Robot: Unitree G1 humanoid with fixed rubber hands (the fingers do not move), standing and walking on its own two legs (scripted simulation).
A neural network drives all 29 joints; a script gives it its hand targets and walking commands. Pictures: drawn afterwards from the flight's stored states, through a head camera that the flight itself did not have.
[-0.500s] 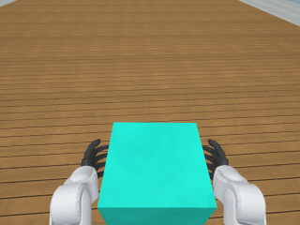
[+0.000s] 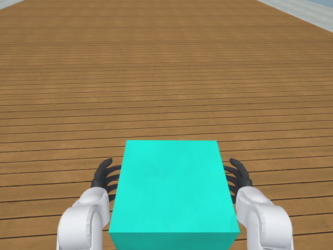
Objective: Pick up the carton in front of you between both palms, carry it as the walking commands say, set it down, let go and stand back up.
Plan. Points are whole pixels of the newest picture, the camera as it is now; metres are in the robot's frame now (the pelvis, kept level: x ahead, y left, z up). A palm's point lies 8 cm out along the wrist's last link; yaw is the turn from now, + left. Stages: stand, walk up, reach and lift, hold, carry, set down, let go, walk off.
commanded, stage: carry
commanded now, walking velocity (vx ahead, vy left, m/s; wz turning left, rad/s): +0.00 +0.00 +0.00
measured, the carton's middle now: (171, 207) +0.24 +0.00 +0.02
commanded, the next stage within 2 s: hold in 1.10 s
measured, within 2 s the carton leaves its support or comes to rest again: neither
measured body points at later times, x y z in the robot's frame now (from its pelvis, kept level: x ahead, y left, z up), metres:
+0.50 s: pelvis -0.03 +0.00 +0.00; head -0.05 +0.00 +0.45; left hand +0.25 +0.15 +0.03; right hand +0.25 -0.15 +0.03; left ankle +0.03 +0.11 -0.73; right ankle -0.07 -0.11 -0.73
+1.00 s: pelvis -0.03 +0.00 +0.00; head -0.04 +0.00 +0.45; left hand +0.27 +0.15 +0.03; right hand +0.27 -0.16 +0.03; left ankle +0.03 +0.11 -0.73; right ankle -0.07 -0.11 -0.73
